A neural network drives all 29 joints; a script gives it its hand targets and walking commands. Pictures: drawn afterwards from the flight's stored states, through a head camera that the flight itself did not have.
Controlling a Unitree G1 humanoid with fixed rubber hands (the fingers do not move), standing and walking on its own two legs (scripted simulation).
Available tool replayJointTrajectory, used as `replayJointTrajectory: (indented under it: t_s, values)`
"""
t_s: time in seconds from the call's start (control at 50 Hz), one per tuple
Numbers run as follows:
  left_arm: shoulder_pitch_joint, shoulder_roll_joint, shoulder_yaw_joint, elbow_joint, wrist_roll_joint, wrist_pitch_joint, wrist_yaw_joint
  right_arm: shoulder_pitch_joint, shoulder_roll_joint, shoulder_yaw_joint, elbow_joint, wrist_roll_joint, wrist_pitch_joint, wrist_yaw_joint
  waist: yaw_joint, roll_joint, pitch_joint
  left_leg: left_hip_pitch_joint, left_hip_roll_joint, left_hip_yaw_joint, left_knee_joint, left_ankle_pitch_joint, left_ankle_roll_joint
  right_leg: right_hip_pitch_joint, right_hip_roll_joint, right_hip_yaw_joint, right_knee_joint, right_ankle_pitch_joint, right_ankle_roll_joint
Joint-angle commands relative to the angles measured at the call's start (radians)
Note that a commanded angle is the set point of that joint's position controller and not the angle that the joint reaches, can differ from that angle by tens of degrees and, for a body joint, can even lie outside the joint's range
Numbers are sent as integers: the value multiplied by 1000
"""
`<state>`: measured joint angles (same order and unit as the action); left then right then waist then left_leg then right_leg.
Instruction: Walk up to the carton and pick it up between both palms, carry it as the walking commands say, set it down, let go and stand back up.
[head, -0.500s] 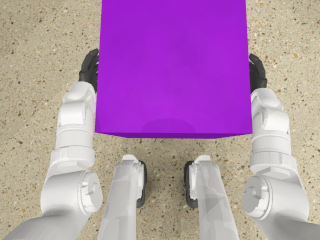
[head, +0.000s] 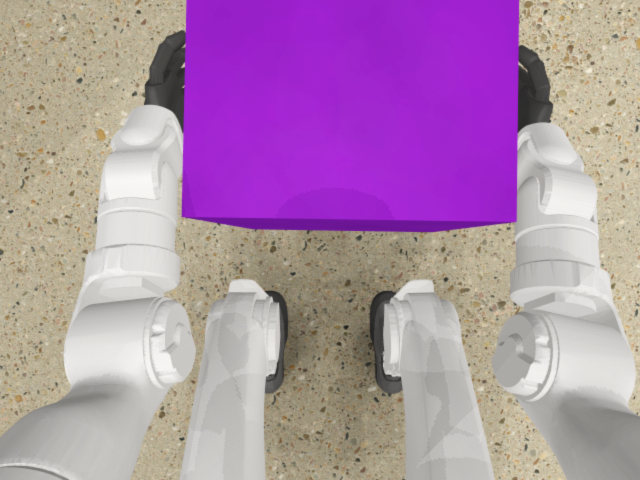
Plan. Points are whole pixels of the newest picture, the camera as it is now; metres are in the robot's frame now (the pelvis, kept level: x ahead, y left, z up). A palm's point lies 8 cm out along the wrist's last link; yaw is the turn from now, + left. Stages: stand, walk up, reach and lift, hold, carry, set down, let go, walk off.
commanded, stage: set down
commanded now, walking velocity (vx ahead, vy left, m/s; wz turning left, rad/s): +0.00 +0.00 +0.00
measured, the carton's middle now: (344, 115) +0.52 -0.01 -0.17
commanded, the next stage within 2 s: none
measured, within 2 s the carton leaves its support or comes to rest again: rests again in 1.76 s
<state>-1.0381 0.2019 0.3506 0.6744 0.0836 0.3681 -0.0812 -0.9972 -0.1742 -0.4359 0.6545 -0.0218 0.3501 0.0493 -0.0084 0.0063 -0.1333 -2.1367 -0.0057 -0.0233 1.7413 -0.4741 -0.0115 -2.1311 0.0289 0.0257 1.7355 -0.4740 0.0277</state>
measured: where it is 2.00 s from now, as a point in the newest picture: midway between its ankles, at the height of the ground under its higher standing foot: (329, 358)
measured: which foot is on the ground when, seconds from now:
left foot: down 0.00-1.00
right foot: down 0.00-1.00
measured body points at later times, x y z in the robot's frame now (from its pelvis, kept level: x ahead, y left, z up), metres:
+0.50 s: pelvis -0.01 +0.00 -0.07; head +0.33 +0.00 +0.23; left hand +0.53 +0.19 -0.21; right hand +0.51 -0.20 -0.21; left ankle +0.10 +0.12 -0.45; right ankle +0.11 -0.12 -0.45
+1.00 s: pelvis -0.03 +0.00 -0.10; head +0.35 +0.00 +0.13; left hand +0.54 +0.18 -0.27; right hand +0.52 -0.21 -0.27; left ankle +0.10 +0.12 -0.45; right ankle +0.11 -0.13 -0.45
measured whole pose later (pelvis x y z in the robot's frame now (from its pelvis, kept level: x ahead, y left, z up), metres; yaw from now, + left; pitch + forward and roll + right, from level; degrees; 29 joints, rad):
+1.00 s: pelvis -0.03 +0.00 -0.10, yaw +0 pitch +31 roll -1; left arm -1.44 0.42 0.12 0.84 -0.15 0.30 0.04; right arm -1.38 -0.37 -0.24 0.80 0.18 0.27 -0.09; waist -0.03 -0.01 0.53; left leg -2.14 -0.02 -0.04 2.12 -0.52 -0.03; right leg -2.13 0.04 0.02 2.12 -0.52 0.04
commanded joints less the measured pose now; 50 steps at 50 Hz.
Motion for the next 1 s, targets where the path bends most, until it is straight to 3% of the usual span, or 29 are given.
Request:
replayJointTrajectory:
  t_s: [0.0,0.64,0.8,0.86,0.9,0.94,0.98]
  values:
    - [-619,-912,-465,-80,-136,-37,-183,-653,947,508,-97,135,-18,192,-5,10,-1085,569,-118,58,-108,216,20,561,111,-82,-94,243,-1]
    - [-835,-747,-489,22,-234,-136,-127,-858,798,518,-3,197,-105,133,-18,18,-1009,433,-85,70,161,217,5,441,66,-92,167,250,0]
    - [-925,-739,-588,-111,-312,-154,-92,-947,768,594,-125,263,-122,107,-39,25,-1341,617,-88,83,217,309,-9,615,74,-106,221,343,2]
    - [-976,-699,-603,-135,-327,-142,-81,-992,738,621,-151,288,-106,95,-39,14,-1463,692,-90,90,230,280,-7,719,77,-101,228,316,-2]
    - [-1014,-673,-606,-134,-333,-136,-79,-1013,726,633,-139,312,-97,95,-32,6,-1485,728,-89,89,235,252,-4,775,79,-98,231,290,-8]
    - [-1069,-680,-590,-159,-350,-149,-72,-1075,729,627,-135,324,-102,98,-20,24,-1421,749,-86,88,252,303,5,751,73,-98,240,348,-4]
    - [-1060,-682,-579,-110,-340,-152,-71,-1096,734,617,-114,323,-109,102,-23,20,-1342,713,-85,89,244,252,17,693,68,-104,240,293,-2]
